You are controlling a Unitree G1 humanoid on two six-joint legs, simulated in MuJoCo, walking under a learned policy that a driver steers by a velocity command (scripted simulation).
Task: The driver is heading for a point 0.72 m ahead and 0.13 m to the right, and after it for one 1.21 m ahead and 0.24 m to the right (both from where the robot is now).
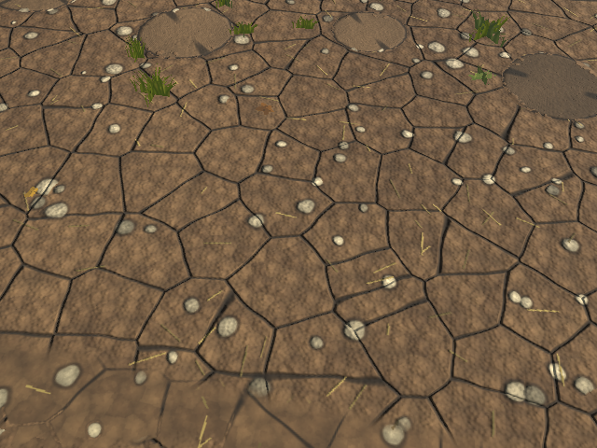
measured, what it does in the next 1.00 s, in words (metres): walks ahead: right foot, then left foot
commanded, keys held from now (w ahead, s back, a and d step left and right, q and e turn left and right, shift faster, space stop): w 0.64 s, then w+e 0.24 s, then e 0.12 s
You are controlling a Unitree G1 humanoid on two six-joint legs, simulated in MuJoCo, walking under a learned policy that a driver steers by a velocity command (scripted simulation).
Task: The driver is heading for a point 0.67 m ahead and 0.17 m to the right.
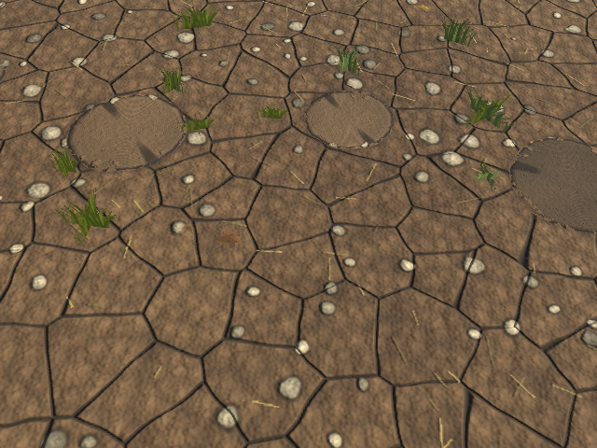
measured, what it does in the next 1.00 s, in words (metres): walks ahead, turning right: right foot, then left foot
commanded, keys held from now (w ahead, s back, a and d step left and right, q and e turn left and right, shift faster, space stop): e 0.46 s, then no key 0.54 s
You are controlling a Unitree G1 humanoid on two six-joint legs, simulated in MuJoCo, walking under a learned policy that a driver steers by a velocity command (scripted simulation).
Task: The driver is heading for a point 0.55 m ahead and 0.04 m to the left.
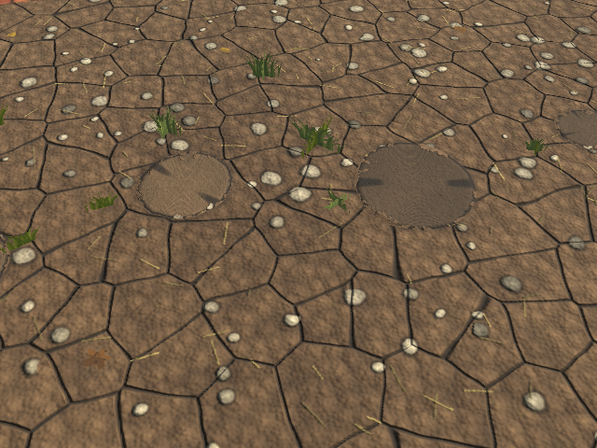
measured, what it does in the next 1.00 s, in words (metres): stands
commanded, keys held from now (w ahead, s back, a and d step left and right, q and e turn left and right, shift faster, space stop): no key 1.00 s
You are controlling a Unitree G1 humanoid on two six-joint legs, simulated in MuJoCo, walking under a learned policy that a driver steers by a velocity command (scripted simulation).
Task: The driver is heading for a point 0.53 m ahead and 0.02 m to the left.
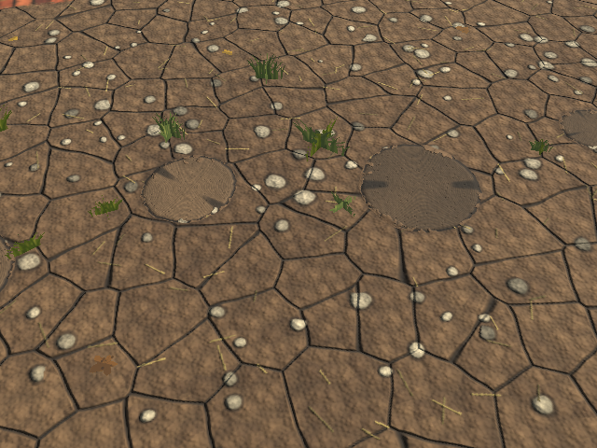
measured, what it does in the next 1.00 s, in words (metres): walks ahead: right foot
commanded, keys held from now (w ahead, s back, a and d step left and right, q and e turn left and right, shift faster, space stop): no key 0.52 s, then w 0.48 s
